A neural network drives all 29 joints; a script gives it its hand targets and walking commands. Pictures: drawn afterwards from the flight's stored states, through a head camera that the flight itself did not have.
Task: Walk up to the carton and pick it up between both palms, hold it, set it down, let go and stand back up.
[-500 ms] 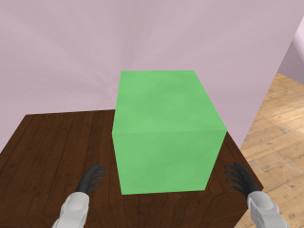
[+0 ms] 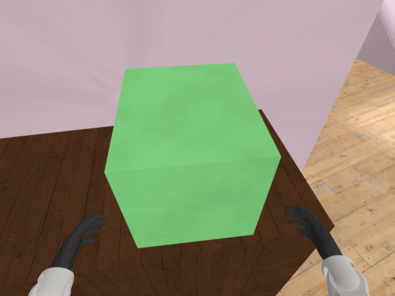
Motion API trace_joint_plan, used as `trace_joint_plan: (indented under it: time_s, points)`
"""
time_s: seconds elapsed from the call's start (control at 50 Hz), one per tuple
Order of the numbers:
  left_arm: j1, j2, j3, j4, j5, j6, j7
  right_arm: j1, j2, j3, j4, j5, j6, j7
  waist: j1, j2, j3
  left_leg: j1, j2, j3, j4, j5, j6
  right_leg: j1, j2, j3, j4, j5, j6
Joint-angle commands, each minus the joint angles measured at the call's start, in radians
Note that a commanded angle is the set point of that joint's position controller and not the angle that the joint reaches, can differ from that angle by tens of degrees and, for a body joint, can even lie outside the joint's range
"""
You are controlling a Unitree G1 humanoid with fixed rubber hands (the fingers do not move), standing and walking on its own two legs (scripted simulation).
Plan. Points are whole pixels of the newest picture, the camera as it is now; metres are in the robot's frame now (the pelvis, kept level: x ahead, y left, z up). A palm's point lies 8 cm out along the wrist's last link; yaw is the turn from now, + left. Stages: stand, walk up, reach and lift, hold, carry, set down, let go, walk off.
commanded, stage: stand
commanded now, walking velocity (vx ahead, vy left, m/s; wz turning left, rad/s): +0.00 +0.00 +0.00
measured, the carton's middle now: (188, 150) +0.42 +0.04 +0.09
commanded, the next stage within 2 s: none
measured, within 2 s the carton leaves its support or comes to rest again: neither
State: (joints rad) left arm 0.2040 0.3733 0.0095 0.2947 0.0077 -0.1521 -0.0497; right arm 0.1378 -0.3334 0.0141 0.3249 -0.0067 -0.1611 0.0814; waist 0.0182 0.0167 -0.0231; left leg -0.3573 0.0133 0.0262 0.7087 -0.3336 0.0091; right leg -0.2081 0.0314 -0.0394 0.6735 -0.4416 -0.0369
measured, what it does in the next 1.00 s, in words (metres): stands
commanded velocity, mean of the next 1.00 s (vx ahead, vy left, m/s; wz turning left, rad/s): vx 0.00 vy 0.00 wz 0.00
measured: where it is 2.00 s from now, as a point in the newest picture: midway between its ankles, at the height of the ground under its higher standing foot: outside the picture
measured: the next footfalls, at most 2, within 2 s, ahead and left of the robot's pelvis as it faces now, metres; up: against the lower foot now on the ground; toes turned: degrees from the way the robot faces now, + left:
none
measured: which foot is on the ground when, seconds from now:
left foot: down 0.00-1.00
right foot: down 0.00-1.00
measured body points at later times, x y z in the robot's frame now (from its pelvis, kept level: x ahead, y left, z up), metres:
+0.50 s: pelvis -0.02 +0.00 +0.00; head -0.02 +0.01 +0.45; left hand +0.22 +0.26 +0.02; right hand +0.25 -0.23 +0.02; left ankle +0.03 +0.11 -0.72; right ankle -0.05 -0.09 -0.72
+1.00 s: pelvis -0.02 +0.01 +0.01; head -0.03 +0.01 +0.45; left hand +0.23 +0.27 +0.02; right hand +0.25 -0.23 +0.02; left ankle +0.03 +0.11 -0.72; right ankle -0.05 -0.09 -0.72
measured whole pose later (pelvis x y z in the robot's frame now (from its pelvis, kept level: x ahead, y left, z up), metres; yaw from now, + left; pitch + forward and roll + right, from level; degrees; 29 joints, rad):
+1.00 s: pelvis -0.02 +0.01 +0.01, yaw +1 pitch -2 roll -1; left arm 0.07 0.38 0.00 0.41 0.01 -0.15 -0.03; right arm 0.03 -0.33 -0.01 0.45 -0.01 -0.13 0.04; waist 0.02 0.00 0.01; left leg -0.35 0.01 0.02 0.66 -0.28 0.02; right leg -0.20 0.02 -0.05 0.63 -0.40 -0.03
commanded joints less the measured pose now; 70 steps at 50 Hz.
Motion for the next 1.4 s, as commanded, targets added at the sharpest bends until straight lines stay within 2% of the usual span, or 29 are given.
trace_joint_plan:
  time_s: [0.0,0.12,0.18,0.22,0.26,0.28,0.3,0.32,0.42,0.5,0.54,0.64,0.66,0.68,0.72,0.76,0.8,0.84,0.88,0.92,0.94,0.96,0.98,1.0,1.04,1.18,1.26,1.28,1.38]
  points:
    - [-0.042,0.226,0.115,0.137,0.031,0.099,0.05,-0.019,-0.148,-0.068,0.094,-0.006,0.107,-0.047,-0.029,-0.09,0.112,0.028,0.062,-0.082,-0.126,0.215,0.057,-0.131,-0.105,0.128,-0.205,0.276,-0.019]
    - [-0.081,0.23,0.106,0.134,0.038,0.094,0.052,-0.03,-0.192,-0.083,0.103,-0.026,0.11,-0.058,-0.024,0.012,0.098,0.064,0.073,-0.087,-0.144,0.171,0.049,-0.106,-0.113,0.136,-0.233,0.252,-0.015]
    - [-0.055,0.235,0.108,0.16,0.033,0.097,0.048,-0.101,-0.202,-0.085,0.095,-0.021,0.109,-0.055,0.018,-0.063,0.13,0.008,0.071,-0.112,-0.147,0.106,0.058,-0.123,-0.107,0.124,-0.235,0.158,-0.002]
    - [-0.11,0.206,0.091,0.148,0.03,0.083,0.044,-0.029,-0.219,-0.089,0.134,-0.023,0.113,-0.062,-0.004,-0.081,0.108,0.025,0.066,-0.095,-0.117,0.137,0.051,-0.116,-0.15,0.177,-0.255,0.176,0.008]
    - [-0.103,0.213,0.099,0.147,0.041,0.082,0.054,-0.008,-0.223,-0.094,0.154,-0.027,0.108,-0.066,-0.034,-0.025,0.113,0.05,0.071,-0.103,-0.158,0.099,0.044,-0.161,-0.126,0.164,-0.254,0.121,-0.012]
    - [-0.056,0.219,0.097,0.168,0.034,0.085,0.051,-0.028,-0.208,-0.087,0.141,-0.028,0.108,-0.063,0.015,-0.034,0.087,0.025,0.098,-0.132,-0.153,0.097,0.072,-0.105,-0.128,0.157,-0.232,0.115,-0.029]
    - [-0.072,0.207,0.093,0.158,0.04,0.081,0.049,-0.033,-0.21,-0.091,0.128,-0.028,0.106,-0.063,-0.021,0.024,0.094,0.043,0.072,-0.101,-0.145,0.113,0.058,-0.123,-0.118,0.152,-0.242,0.114,-0.021]
    - [-0.111,0.235,0.105,0.164,0.04,0.09,0.052,-0.051,-0.224,-0.098,0.14,-0.03,0.099,-0.056,-0.007,0.029,0.068,0.044,0.069,-0.097,-0.144,0.169,0.05,-0.125,-0.111,0.125,-0.225,0.115,-0.019]
    - [-0.082,0.21,0.093,0.17,0.034,0.09,0.05,-0.064,-0.218,-0.1,0.163,-0.02,0.101,-0.059,0.013,-0.063,0.067,0.016,0.084,-0.136,-0.161,0.111,0.064,-0.084,-0.116,0.125,-0.224,0.144,-0.027]
    - [-0.085,0.218,0.087,0.175,0.026,0.091,0.049,-0.08,-0.23,-0.103,0.148,-0.021,0.086,-0.062,0.01,0.049,0.031,0.039,0.097,-0.154,-0.182,0.131,0.068,-0.084,-0.099,0.091,-0.183,0.115,-0.005]
    - [-0.107,0.201,0.082,0.176,0.024,0.085,0.04,-0.127,-0.225,-0.104,0.119,-0.018,0.089,-0.059,0.022,-0.031,0.1,0.013,0.088,-0.139,-0.169,0.089,0.062,-0.114,-0.119,0.121,-0.22,0.084,-0.028]
    - [-0.094,0.195,0.088,0.186,0.03,0.095,0.045,-0.1,-0.241,-0.109,0.147,-0.026,0.079,-0.052,0.018,0.035,0.053,0.041,0.09,-0.131,-0.183,0.145,0.058,-0.085,-0.097,0.104,-0.194,0.142,-0.017]
    - [-0.088,0.214,0.092,0.198,0.032,0.087,0.052,-0.053,-0.223,-0.102,0.171,-0.015,0.092,-0.057,-0.01,-0.004,0.084,0.056,0.093,-0.131,-0.176,0.189,0.062,-0.097,-0.115,0.122,-0.222,0.156,-0.022]
    - [-0.079,0.198,0.089,0.192,0.022,0.091,0.052,-0.027,-0.224,-0.102,0.176,-0.018,0.085,-0.061,-0.015,0.059,0.02,0.055,0.091,-0.134,-0.179,0.192,0.057,-0.047,-0.122,0.111,-0.202,0.2,-0.024]
    - [-0.125,0.195,0.097,0.191,0.03,0.084,0.048,-0.092,-0.214,-0.103,0.146,-0.018,0.079,-0.063,0.001,-0.037,0.093,-0.002,0.099,-0.176,-0.206,0.119,0.065,-0.062,-0.11,0.104,-0.206,0.146,-0.024]
    - [-0.058,0.226,0.096,0.208,0.021,0.086,0.044,-0.119,-0.226,-0.102,0.146,-0.024,0.085,-0.057,0.04,0.045,0.063,-0.008,0.093,-0.155,-0.207,0.103,0.067,-0.062,-0.1,0.085,-0.176,0.123,-0.014]
    - [-0.111,0.208,0.083,0.21,0.031,0.084,0.046,-0.053,-0.182,-0.095,0.169,-0.02,0.086,-0.068,-0.009,-0.037,0.081,0.008,0.081,-0.168,-0.202,0.11,0.067,-0.082,-0.12,0.119,-0.201,0.112,-0.037]
    - [-0.068,0.176,0.076,0.209,0.024,0.088,0.048,-0.117,-0.237,-0.109,0.169,-0.026,0.09,-0.062,0.028,-0.02,0.042,0.065,0.079,-0.128,-0.172,0.106,0.071,-0.087,-0.115,0.125,-0.211,0.121,-0.03]
    - [-0.094,0.201,0.08,0.195,0.026,0.087,0.055,-0.084,-0.212,-0.103,0.166,-0.018,0.083,-0.055,0.006,-0.063,0.035,0.05,0.081,-0.123,-0.159,0.183,0.062,-0.086,-0.12,0.11,-0.193,0.154,-0.032]
    - [-0.08,0.197,0.085,0.214,0.027,0.085,0.051,-0.116,-0.196,-0.095,0.158,-0.027,0.087,-0.057,0.03,-0.058,0.058,0.053,0.078,-0.106,-0.13,0.241,0.069,-0.096,-0.125,0.118,-0.212,0.201,-0.01]
    - [-0.118,0.213,0.083,0.196,0.027,0.094,0.049,-0.101,-0.223,-0.108,0.163,-0.016,0.09,-0.063,-0.009,-0.008,0.094,0.043,0.072,-0.104,-0.143,0.21,0.061,-0.099,-0.139,0.143,-0.24,0.218,-0.012]
    - [-0.13,0.222,0.085,0.19,0.024,0.093,0.053,-0.102,-0.223,-0.109,0.162,-0.014,0.095,-0.058,-0.001,-0.055,0.056,0.062,0.065,-0.121,-0.149,0.182,0.054,-0.093,-0.132,0.142,-0.233,0.181,-0.005]
    - [-0.104,0.216,0.085,0.184,0.023,0.087,0.044,-0.082,-0.223,-0.098,0.175,-0.027,0.098,-0.068,0.003,0.036,0.056,0.05,0.083,-0.099,-0.161,0.192,0.055,-0.08,-0.131,0.118,-0.209,0.171,-0.015]
    - [-0.079,0.203,0.085,0.197,0.02,0.085,0.049,-0.077,-0.245,-0.103,0.181,-0.027,0.095,-0.071,0.015,0.038,0.076,0.046,0.077,-0.116,-0.159,0.164,0.053,-0.101,-0.129,0.13,-0.214,0.167,-0.021]
    - [-0.091,0.198,0.075,0.205,0.024,0.085,0.051,-0.1,-0.227,-0.106,0.159,-0.017,0.092,-0.069,0.001,-0.05,0.036,0.066,0.083,-0.137,-0.155,0.206,0.065,-0.07,-0.12,0.11,-0.194,0.187,-0.022]
    - [-0.119,0.209,0.091,0.197,0.017,0.088,0.048,-0.077,-0.216,-0.099,0.185,-0.02,0.088,-0.072,0.013,-0.051,0.101,0.003,0.079,-0.142,-0.169,0.129,0.07,-0.064,-0.133,0.128,-0.213,0.146,-0.028]
    - [-0.097,0.23,0.102,0.224,0.019,0.095,0.055,-0.044,-0.221,-0.096,0.186,-0.021,0.092,-0.061,-0.011,0.0,0.029,0.061,0.075,-0.138,-0.194,0.083,0.066,-0.056,-0.122,0.119,-0.181,0.097,-0.03]
    - [-0.104,0.216,0.094,0.222,0.018,0.1,0.055,-0.101,-0.227,-0.094,0.194,-0.027,0.083,-0.058,0.018,0.072,0.063,0.027,0.081,-0.158,-0.221,0.087,0.065,-0.087,-0.107,0.098,-0.16,0.12,-0.017]
    - [-0.153,0.184,0.086,0.217,0.017,0.09,0.048,-0.136,-0.207,-0.1,0.171,-0.012,0.076,-0.06,0.003,-0.016,0.052,0.058,0.085,-0.152,-0.188,0.123,0.061,-0.087,-0.129,0.109,-0.22,0.125,-0.025]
